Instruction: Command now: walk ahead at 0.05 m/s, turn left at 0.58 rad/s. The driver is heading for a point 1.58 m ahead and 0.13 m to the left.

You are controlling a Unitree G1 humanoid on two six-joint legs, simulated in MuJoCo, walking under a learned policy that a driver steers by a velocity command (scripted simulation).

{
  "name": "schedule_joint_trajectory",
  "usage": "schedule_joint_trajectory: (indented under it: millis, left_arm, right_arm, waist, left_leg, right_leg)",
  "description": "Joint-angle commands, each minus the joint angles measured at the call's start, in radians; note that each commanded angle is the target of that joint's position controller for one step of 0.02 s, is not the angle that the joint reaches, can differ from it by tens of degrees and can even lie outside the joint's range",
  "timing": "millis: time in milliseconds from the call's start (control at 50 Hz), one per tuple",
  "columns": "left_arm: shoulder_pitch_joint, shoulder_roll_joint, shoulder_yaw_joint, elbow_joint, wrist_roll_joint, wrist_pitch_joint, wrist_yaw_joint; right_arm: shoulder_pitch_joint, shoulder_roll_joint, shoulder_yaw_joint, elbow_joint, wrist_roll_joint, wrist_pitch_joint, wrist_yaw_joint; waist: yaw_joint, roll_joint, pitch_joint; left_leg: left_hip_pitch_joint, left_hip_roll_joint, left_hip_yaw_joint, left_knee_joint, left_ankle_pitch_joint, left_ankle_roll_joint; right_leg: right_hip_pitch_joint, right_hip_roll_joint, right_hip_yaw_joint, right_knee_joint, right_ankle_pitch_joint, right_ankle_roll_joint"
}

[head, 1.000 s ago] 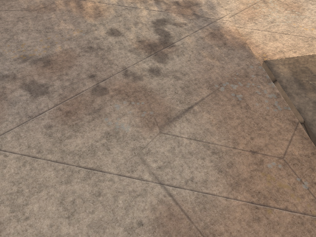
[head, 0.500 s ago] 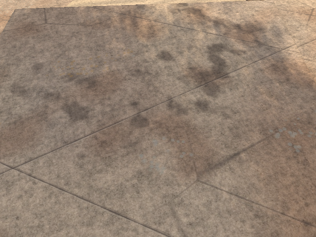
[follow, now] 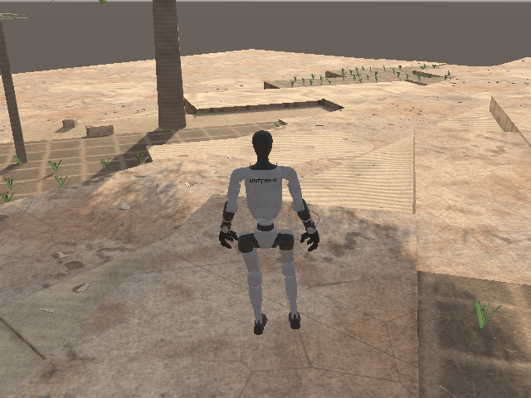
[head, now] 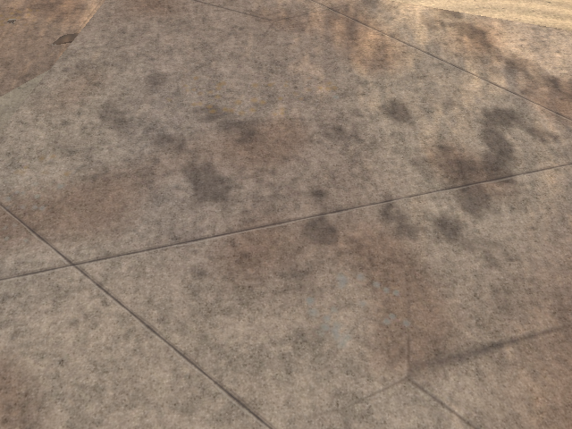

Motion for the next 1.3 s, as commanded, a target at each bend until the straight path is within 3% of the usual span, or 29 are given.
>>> schedule_joint_trajectory:
  millis: [20, 140, 180, 220, 240, 260, 280, 300, 320, 340, 360, 400, 480, 600, 640, 660, 680, 700, 720, 760, 820, 920, 960, 980, 1000, 1020, 1060, 1140, 1300]
  left_arm:
    - [0.020, 0.091, 0.023, -0.059, -0.005, 0.000, 0.006]
    - [0.013, 0.095, 0.015, -0.082, -0.027, -0.022, 0.014]
    - [0.056, 0.098, 0.013, -0.080, -0.036, -0.032, 0.017]
    - [0.140, 0.101, 0.013, -0.064, -0.036, -0.043, 0.026]
    - [0.156, 0.146, 0.024, -0.061, -0.025, -0.049, 0.035]
    - [0.110, 0.248, 0.042, -0.093, -0.007, -0.045, 0.040]
    - [0.021, 0.269, 0.047, -0.118, 0.006, -0.039, 0.032]
    - [0.024, 0.199, 0.031, -0.122, 0.000, -0.039, 0.026]
    - [-0.013, 0.149, 0.017, -0.125, -0.010, -0.041, 0.020]
    - [-0.036, 0.136, 0.012, -0.135, -0.011, -0.041, 0.016]
    - [-0.036, 0.134, 0.011, -0.141, -0.010, -0.040, 0.018]
    - [0.014, 0.136, 0.014, -0.139, -0.007, -0.038, 0.015]
    - [0.130, 0.164, 0.029, -0.097, -0.009, -0.044, 0.011]
    - [0.103, 0.189, 0.037, -0.075, -0.006, -0.041, -0.017]
    - [0.095, 0.194, 0.038, -0.060, -0.015, -0.032, -0.022]
    - [0.094, 0.188, 0.035, -0.051, -0.022, -0.028, -0.022]
    - [0.124, 0.153, 0.026, -0.048, -0.022, -0.030, -0.023]
    - [0.156, 0.063, 0.001, -0.086, -0.018, -0.034, -0.032]
    - [0.093, 0.091, 0.003, -0.069, -0.024, -0.013, -0.015]
    - [0.085, 0.111, 0.011, -0.048, -0.029, 0.004, -0.017]
    - [0.141, 0.115, 0.016, 0.003, -0.014, 0.004, -0.021]
    - [0.136, 0.076, 0.000, 0.045, -0.025, 0.002, -0.008]
    - [0.172, 0.081, -0.002, 0.076, -0.004, -0.011, -0.007]
    - [0.159, 0.093, -0.002, 0.076, 0.005, -0.021, -0.007]
    - [0.147, 0.115, -0.001, 0.075, 0.005, -0.032, -0.008]
    - [0.137, 0.138, 0.009, 0.097, -0.015, -0.034, -0.012]
    - [0.114, 0.089, -0.010, 0.110, -0.014, -0.051, -0.014]
    - [0.133, 0.097, -0.010, 0.150, -0.023, -0.060, -0.003]
    - [0.139, 0.076, -0.019, 0.220, -0.022, -0.049, 0.004]
  right_arm:
    - [0.026, -0.156, -0.041, -0.064, -0.003, 0.002, -0.005]
    - [0.025, -0.164, -0.049, -0.076, -0.014, 0.010, 0.003]
    - [0.006, -0.164, -0.050, -0.081, -0.012, 0.014, 0.007]
    - [-0.031, -0.157, -0.049, -0.087, 0.003, 0.019, 0.008]
    - [-0.028, -0.127, -0.040, -0.095, 0.013, 0.017, 0.004]
    - [0.018, -0.058, -0.025, -0.111, 0.026, 0.013, 0.000]
    - [0.012, -0.134, -0.044, -0.102, -0.006, 0.009, -0.008]
    - [0.002, -0.174, -0.056, -0.094, -0.024, 0.009, -0.005]
    - [0.029, -0.163, -0.057, -0.076, -0.022, 0.014, 0.002]
    - [0.056, -0.152, -0.055, -0.063, -0.020, 0.024, 0.010]
    - [0.072, -0.147, -0.052, -0.055, -0.016, 0.033, 0.021]
    - [0.038, -0.139, -0.044, -0.066, -0.006, 0.041, 0.033]
    - [-0.045, -0.104, -0.023, -0.095, 0.001, 0.049, 0.034]
    - [-0.065, -0.077, 0.007, -0.096, 0.015, 0.048, 0.019]
    - [-0.029, -0.067, 0.016, -0.079, 0.015, 0.038, 0.012]
    - [-0.007, -0.065, 0.021, -0.067, 0.005, 0.026, 0.007]
    - [-0.004, -0.107, 0.019, -0.066, -0.014, 0.011, 0.000]
    - [-0.030, -0.207, 0.006, -0.085, -0.017, 0.001, -0.004]
    - [-0.018, -0.153, 0.019, -0.067, -0.004, -0.009, -0.011]
    - [-0.095, -0.086, 0.047, -0.060, -0.008, -0.018, -0.015]
    - [-0.106, -0.093, 0.052, -0.035, -0.003, -0.022, -0.028]
    - [-0.104, -0.087, 0.056, 0.012, -0.001, -0.021, -0.028]
    - [-0.084, -0.107, 0.046, 0.034, 0.009, -0.013, -0.027]
    - [-0.089, -0.089, 0.050, 0.038, 0.004, -0.010, -0.026]
    - [-0.091, -0.070, 0.053, 0.041, 0.002, -0.010, -0.022]
    - [-0.097, -0.058, 0.053, 0.048, 0.006, -0.010, -0.019]
    - [-0.076, -0.056, 0.052, 0.087, 0.000, -0.017, -0.020]
    - [-0.046, -0.071, 0.047, 0.150, 0.006, -0.030, -0.026]
    - [-0.014, -0.053, 0.057, 0.248, 0.007, -0.021, -0.037]
  waist:
    - [0.000, 0.125, -0.119]
    - [-0.005, 0.146, -0.120]
    - [0.013, 0.156, -0.125]
    - [0.065, 0.141, -0.120]
    - [0.066, 0.074, -0.111]
    - [0.024, -0.148, -0.123]
    - [0.017, -0.170, -0.048]
    - [0.008, -0.081, -0.052]
    - [-0.021, -0.053, -0.049]
    - [-0.033, -0.075, -0.057]
    - [-0.028, -0.118, -0.067]
    - [0.006, -0.117, -0.074]
    - [0.070, -0.132, -0.086]
    - [0.070, -0.185, -0.105]
    - [0.040, -0.171, -0.105]
    - [0.015, -0.136, -0.101]
    - [0.028, -0.050, -0.137]
    - [0.072, 0.210, -0.151]
    - [0.006, 0.212, -0.135]
    - [0.041, 0.162, -0.057]
    - [0.061, 0.180, -0.065]
    - [0.049, 0.157, -0.063]
    - [0.058, 0.133, -0.080]
    - [0.057, 0.106, -0.032]
    - [0.046, 0.068, 0.014]
    - [0.033, -0.038, 0.062]
    - [0.028, -0.065, 0.035]
    - [0.037, -0.025, -0.043]
    - [0.043, 0.012, -0.017]
  left_leg:
    - [0.124, 0.262, -0.354, -0.171, -0.201, 0.101]
    - [0.144, 0.257, -0.444, -0.123, -0.091, 0.094]
    - [0.132, 0.249, -0.476, -0.106, -0.015, 0.079]
    - [0.062, 0.204, -0.470, -0.075, -0.058, 0.023]
    - [-0.026, 0.140, -0.418, -0.014, -0.209, -0.037]
    - [-0.162, 0.000, -0.224, 0.214, -0.417, -0.104]
    - [-0.245, -0.053, -0.058, 0.432, -0.479, -0.121]
    - [-0.186, 0.017, -0.067, 0.575, -0.444, -0.130]
    - [-0.167, 0.022, -0.062, 0.645, -0.392, -0.132]
    - [-0.170, 0.024, -0.050, 0.713, -0.349, -0.139]
    - [-0.190, 0.026, -0.032, 0.771, -0.335, -0.150]
    - [-0.226, 0.044, 0.000, 0.775, -0.327, -0.173]
    - [-0.235, 0.050, -0.009, 0.622, -0.357, -0.189]
    - [0.020, 0.071, 0.081, 0.286, -0.393, -0.146]
    - [0.120, 0.072, 0.104, 0.081, -0.267, -0.121]
    - [0.219, 0.087, 0.091, -0.108, -0.093, -0.107]
    - [0.362, 0.186, -0.040, -0.169, -0.011, -0.087]
    - [0.433, 0.440, -0.317, -0.139, 0.313, -0.007]
    - [0.271, 0.493, -0.300, -0.113, 0.391, 0.109]
    - [0.224, 0.406, -0.213, -0.138, 0.282, 0.096]
    - [0.242, 0.320, -0.118, -0.110, 0.383, 0.048]
    - [0.207, 0.304, -0.123, -0.083, 0.232, 0.041]
    - [0.131, 0.267, -0.153, -0.115, -0.250, 0.010]
    - [0.045, 0.253, -0.165, -0.122, -0.370, -0.008]
    - [-0.003, 0.221, -0.146, -0.110, -0.352, -0.025]
    - [0.046, 0.160, -0.072, -0.086, -0.277, -0.039]
    - [0.185, 0.164, -0.053, -0.046, -0.087, -0.055]
    - [0.236, 0.194, -0.061, -0.054, 0.059, -0.060]
    - [0.214, 0.199, -0.051, -0.086, 0.046, -0.084]
  right_leg:
    - [-0.004, 0.025, -0.007, -0.056, 0.005, 0.006]
    - [0.111, 0.087, 0.000, -0.231, -0.065, -0.032]
    - [0.198, 0.112, -0.002, -0.338, -0.079, -0.054]
    - [0.362, 0.120, -0.014, -0.580, 0.023, -0.077]
    - [0.460, 0.029, 0.063, -0.721, 0.042, -0.099]
    - [0.529, -0.237, 0.340, -0.810, -0.032, -0.184]
    - [0.388, -0.350, 0.434, -0.810, 0.147, -0.275]
    - [0.347, -0.321, 0.348, -0.763, 0.307, -0.295]
    - [0.333, -0.249, 0.232, -0.733, 0.397, -0.266]
    - [0.357, -0.191, 0.142, -0.710, 0.456, -0.237]
    - [0.390, -0.164, 0.088, -0.692, 0.526, -0.231]
    - [0.457, -0.154, 0.035, -0.665, 0.621, -0.238]
    - [0.581, -0.187, 0.049, -0.628, 0.697, -0.266]
    - [0.489, -0.189, 0.022, -0.588, 0.704, -0.268]
    - [0.461, -0.176, 0.014, -0.543, 0.692, -0.245]
    - [0.407, -0.162, -0.002, -0.514, 0.628, -0.201]
    - [0.306, -0.133, -0.025, -0.466, 0.461, -0.138]
    - [0.153, -0.007, -0.128, -0.359, 0.030, -0.069]
    - [0.230, 0.011, -0.083, -0.298, -0.222, -0.061]
    - [0.221, 0.013, -0.049, -0.251, -0.172, -0.060]
    - [0.255, 0.033, -0.070, -0.264, -0.085, -0.040]
    - [0.349, 0.043, -0.089, -0.467, 0.000, -0.032]
    - [0.471, 0.054, -0.113, -0.573, 0.102, -0.049]
    - [0.499, 0.008, -0.055, -0.595, 0.098, -0.062]
    - [0.481, -0.033, 0.003, -0.614, 0.086, -0.080]
    - [0.369, -0.037, 0.029, -0.629, 0.067, -0.101]
    - [0.315, -0.063, 0.053, -0.684, 0.156, -0.100]
    - [0.430, -0.041, 0.012, -0.656, 0.317, -0.090]
    - [0.457, -0.044, 0.010, -0.668, 0.309, -0.100]
Velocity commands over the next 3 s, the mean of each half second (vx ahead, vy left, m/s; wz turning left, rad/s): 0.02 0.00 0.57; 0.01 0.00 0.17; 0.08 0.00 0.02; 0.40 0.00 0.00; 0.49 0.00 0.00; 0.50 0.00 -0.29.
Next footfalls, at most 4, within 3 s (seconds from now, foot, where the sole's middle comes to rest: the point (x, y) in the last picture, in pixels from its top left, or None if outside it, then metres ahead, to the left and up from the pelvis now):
0.24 right None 0.08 -0.14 -0.77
0.68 left None -0.01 0.06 -0.77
0.98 right None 0.06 -0.15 -0.77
1.62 left None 0.06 0.09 -0.77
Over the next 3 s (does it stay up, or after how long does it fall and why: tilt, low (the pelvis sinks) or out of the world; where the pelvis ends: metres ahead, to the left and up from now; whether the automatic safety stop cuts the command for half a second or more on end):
stays up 0.72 0.26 0.01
